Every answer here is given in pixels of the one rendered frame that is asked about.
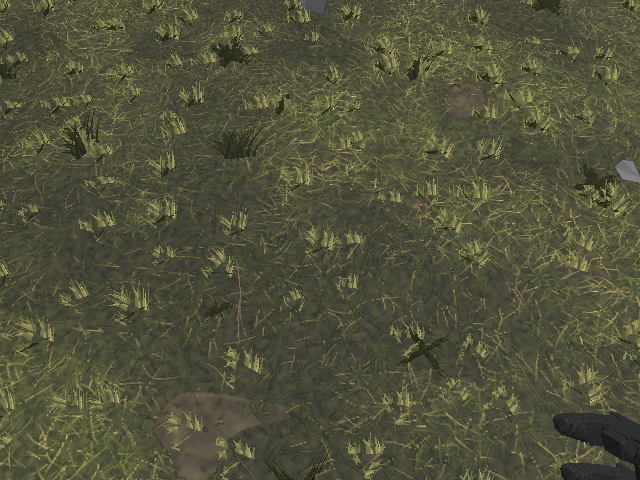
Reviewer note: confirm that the robot right hand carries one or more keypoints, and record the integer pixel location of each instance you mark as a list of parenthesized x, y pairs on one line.
[(619, 435)]

